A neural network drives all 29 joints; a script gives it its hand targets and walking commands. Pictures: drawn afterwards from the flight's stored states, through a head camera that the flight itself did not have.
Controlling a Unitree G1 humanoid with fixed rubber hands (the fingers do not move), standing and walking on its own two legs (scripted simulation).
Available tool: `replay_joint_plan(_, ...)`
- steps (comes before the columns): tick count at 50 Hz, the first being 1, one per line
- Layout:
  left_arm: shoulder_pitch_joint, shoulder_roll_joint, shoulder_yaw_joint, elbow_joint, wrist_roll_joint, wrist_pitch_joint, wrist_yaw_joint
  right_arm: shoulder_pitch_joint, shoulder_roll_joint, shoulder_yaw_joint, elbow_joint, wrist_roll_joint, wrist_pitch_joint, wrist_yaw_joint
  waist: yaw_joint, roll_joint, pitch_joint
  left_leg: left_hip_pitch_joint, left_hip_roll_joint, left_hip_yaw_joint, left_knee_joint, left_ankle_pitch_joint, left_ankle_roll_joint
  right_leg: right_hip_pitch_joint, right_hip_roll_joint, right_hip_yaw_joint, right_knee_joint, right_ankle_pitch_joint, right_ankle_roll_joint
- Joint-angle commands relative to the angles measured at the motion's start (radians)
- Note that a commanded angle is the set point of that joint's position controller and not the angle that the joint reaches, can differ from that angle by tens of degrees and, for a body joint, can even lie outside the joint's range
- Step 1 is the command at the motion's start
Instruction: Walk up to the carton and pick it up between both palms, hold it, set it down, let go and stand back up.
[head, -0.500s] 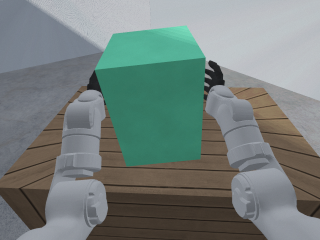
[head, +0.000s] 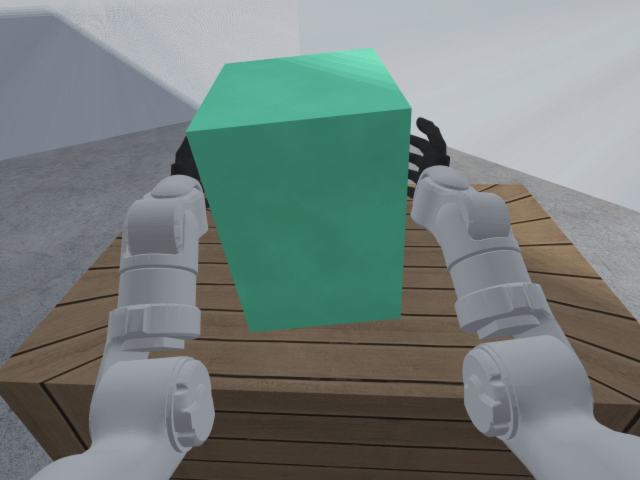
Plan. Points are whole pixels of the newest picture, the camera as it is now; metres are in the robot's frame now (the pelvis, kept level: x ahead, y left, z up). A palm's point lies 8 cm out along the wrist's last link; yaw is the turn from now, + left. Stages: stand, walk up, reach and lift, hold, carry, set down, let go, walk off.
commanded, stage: hold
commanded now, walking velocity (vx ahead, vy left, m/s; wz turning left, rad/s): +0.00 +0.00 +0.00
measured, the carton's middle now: (311, 189) +0.40 +0.03 +0.25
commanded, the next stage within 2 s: none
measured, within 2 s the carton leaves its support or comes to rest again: neither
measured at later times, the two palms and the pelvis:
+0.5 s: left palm (190, 190) +0.36 +0.17 +0.27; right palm (431, 180) +0.37 -0.11 +0.27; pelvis +0.00 +0.00 +0.00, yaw +0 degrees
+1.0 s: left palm (189, 185) +0.35 +0.17 +0.28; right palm (435, 176) +0.37 -0.12 +0.28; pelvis +0.00 +0.00 +0.00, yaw +0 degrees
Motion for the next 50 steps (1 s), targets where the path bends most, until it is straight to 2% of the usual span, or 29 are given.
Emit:
replay_joint_plan(1,-0.995,-0.668,-0.389,-0.206,-0.125,-0.087,-0.151,-1.007,0.688,0.343,-0.224,0.172,0.005,0.166,-0.135,0.022,-0.371,0.036,-0.077,0.025,-0.024,0.065,0.042,0.207,0.066,-0.021,-0.155,0.220,0.080)
replay_joint_plan(6,-1.015,-0.684,-0.416,-0.256,-0.138,-0.087,-0.144,-1.008,0.696,0.369,-0.254,0.195,0.006,0.163,-0.137,0.037,-0.405,0.048,-0.077,0.023,-0.013,0.106,0.034,0.229,0.066,-0.021,-0.144,0.273,0.079)
replay_joint_plan(9,-0.979,-0.672,-0.396,-0.202,-0.128,-0.075,-0.149,-0.996,0.675,0.352,-0.235,0.188,0.015,0.159,-0.138,0.020,-0.358,0.041,-0.077,0.021,-0.018,0.075,0.034,0.205,0.066,-0.026,-0.155,0.234,0.084)
replay_joint_plan(14,-0.996,-0.674,-0.393,-0.207,-0.131,-0.078,-0.145,-1.021,0.688,0.365,-0.243,0.193,0.019,0.160,-0.132,0.006,-0.365,0.027,-0.077,0.019,-0.019,0.063,0.041,0.210,0.061,-0.025,-0.151,0.240,0.082)
replay_joint_plan(19,-0.990,-0.689,-0.425,-0.244,-0.141,-0.073,-0.141,-1.011,0.687,0.379,-0.282,0.211,0.021,0.158,-0.144,0.035,-0.405,0.049,-0.076,0.014,-0.003,0.098,0.032,0.214,0.070,-0.023,-0.143,0.265,0.080)
replay_joint_plan(23,-1.005,-0.692,-0.420,-0.243,-0.149,-0.074,-0.140,-1.017,0.694,0.379,-0.282,0.210,0.025,0.156,-0.138,0.028,-0.403,0.046,-0.078,0.014,0.001,0.102,0.034,0.215,0.068,-0.020,-0.141,0.287,0.080)
replay_joint_plan(26,-0.990,-0.703,-0.435,-0.268,-0.155,-0.070,-0.136,-1.039,0.694,0.406,-0.331,0.228,0.021,0.152,-0.132,0.041,-0.444,0.060,-0.079,0.006,0.013,0.137,0.029,0.231,0.075,-0.023,-0.135,0.315,0.083)
replay_joint_plan(28,-1.002,-0.696,-0.439,-0.269,-0.159,-0.069,-0.135,-1.024,0.698,0.399,-0.322,0.222,0.029,0.149,-0.142,0.032,-0.434,0.048,-0.081,0.010,0.009,0.119,0.029,0.230,0.072,-0.020,-0.136,0.314,0.084)
replay_joint_plan(29,-1.008,-0.698,-0.444,-0.308,-0.165,-0.071,-0.134,-1.001,0.701,0.406,-0.320,0.230,0.032,0.145,-0.147,0.036,-0.441,0.059,-0.081,0.008,0.016,0.151,0.026,0.244,0.069,-0.022,-0.130,0.349,0.084)
replay_joint_plan(30,-1.000,-0.703,-0.445,-0.284,-0.158,-0.064,-0.134,-1.004,0.690,0.402,-0.310,0.232,0.037,0.146,-0.149,0.046,-0.428,0.060,-0.080,0.006,0.015,0.148,0.021,0.227,0.074,-0.023,-0.134,0.333,0.085)
replay_joint_plan(34,-0.992,-0.692,-0.424,-0.265,-0.158,-0.062,-0.138,-1.032,0.699,0.409,-0.327,0.234,0.039,0.145,-0.131,0.015,-0.420,0.048,-0.082,0.008,0.013,0.125,0.032,0.224,0.074,-0.023,-0.139,0.304,0.087)
replay_joint_plan(35,-0.981,-0.689,-0.405,-0.220,-0.141,-0.057,-0.139,-1.035,0.685,0.392,-0.301,0.223,0.044,0.148,-0.131,0.013,-0.376,0.041,-0.081,0.008,-0.001,0.080,0.036,0.202,0.071,-0.021,-0.150,0.258,0.087)
replay_joint_plan(37,-1.000,-0.684,-0.404,-0.249,-0.144,-0.064,-0.139,-1.029,0.708,0.390,-0.294,0.223,0.040,0.148,-0.125,0.014,-0.389,0.034,-0.082,0.014,0.001,0.083,0.036,0.213,0.068,-0.019,-0.145,0.264,0.087)
replay_joint_plan(41,-0.993,-0.665,-0.365,-0.169,-0.128,-0.060,-0.143,-1.031,0.691,0.360,-0.238,0.202,0.048,0.153,-0.120,0.009,-0.329,0.010,-0.079,0.014,-0.020,0.023,0.043,0.182,0.065,-0.021,-0.158,0.195,0.084)
replay_joint_plan(42,-0.998,-0.664,-0.364,-0.184,-0.126,-0.064,-0.143,-1.033,0.701,0.366,-0.235,0.199,0.044,0.155,-0.114,-0.001,-0.334,0.016,-0.076,0.015,-0.019,0.035,0.047,0.181,0.066,-0.021,-0.156,0.195,0.085)
replay_joint_plan(44,-0.998,-0.658,-0.359,-0.157,-0.124,-0.064,-0.148,-1.046,0.695,0.358,-0.231,0.192,0.042,0.158,-0.119,-0.008,-0.332,0.008,-0.078,0.022,-0.025,0.016,0.050,0.180,0.061,-0.022,-0.157,0.191,0.086)
replay_joint_plan(46,-1.021,-0.669,-0.377,-0.206,-0.133,-0.072,-0.147,-1.028,0.711,0.365,-0.242,0.197,0.038,0.159,-0.125,0.009,-0.371,0.022,-0.076,0.017,-0.015,0.050,0.047,0.193,0.064,-0.022,-0.148,0.224,0.084)
replay_joint_plan(49,-1.006,-0.678,-0.380,-0.193,-0.134,-0.071,-0.145,-1.036,0.699,0.368,-0.240,0.202,0.034,0.161,-0.122,0.014,-0.362,0.031,-0.075,0.016,-0.011,0.069,0.041,0.193,0.069,-0.020,-0.153,0.226,0.079)
replay_joint_plan(50,-0.989,-0.663,-0.361,-0.164,-0.118,-0.066,-0.149,-1.019,0.685,0.361,-0.211,0.198,0.042,0.160,-0.124,0.001,-0.330,0.022,-0.076,0.017,-0.018,0.040,0.045,0.188,0.066,-0.020,-0.159,0.203,0.084)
